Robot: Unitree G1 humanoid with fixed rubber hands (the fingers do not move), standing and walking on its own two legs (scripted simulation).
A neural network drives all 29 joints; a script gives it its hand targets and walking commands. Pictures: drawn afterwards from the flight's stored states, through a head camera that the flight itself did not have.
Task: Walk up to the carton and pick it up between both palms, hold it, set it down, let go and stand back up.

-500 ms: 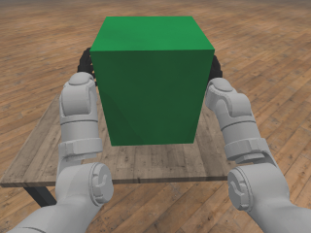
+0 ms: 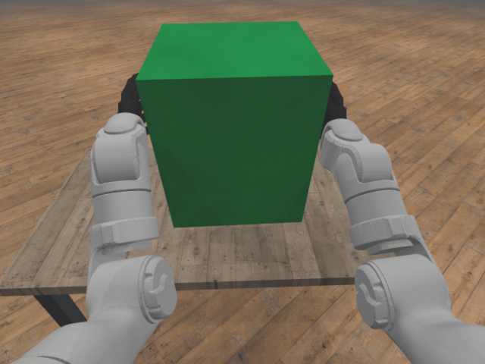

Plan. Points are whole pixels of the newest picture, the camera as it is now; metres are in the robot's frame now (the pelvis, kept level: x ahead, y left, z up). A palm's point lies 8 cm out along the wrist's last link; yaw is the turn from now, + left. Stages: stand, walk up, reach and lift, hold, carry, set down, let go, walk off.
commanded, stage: hold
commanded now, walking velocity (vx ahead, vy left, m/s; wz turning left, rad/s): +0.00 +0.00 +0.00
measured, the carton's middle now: (234, 126) +0.39 +0.01 +0.24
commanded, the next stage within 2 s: none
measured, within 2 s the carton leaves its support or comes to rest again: neither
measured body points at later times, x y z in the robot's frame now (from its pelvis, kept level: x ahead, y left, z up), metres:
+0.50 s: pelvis +0.00 +0.00 +0.00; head -0.07 +0.01 +0.44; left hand +0.38 +0.16 +0.27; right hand +0.38 -0.15 +0.25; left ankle +0.00 +0.12 -0.74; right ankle +0.06 -0.11 -0.74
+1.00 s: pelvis +0.00 +0.00 +0.00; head -0.06 +0.00 +0.45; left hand +0.39 +0.16 +0.26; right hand +0.39 -0.15 +0.24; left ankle +0.00 +0.12 -0.74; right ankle +0.06 -0.11 -0.74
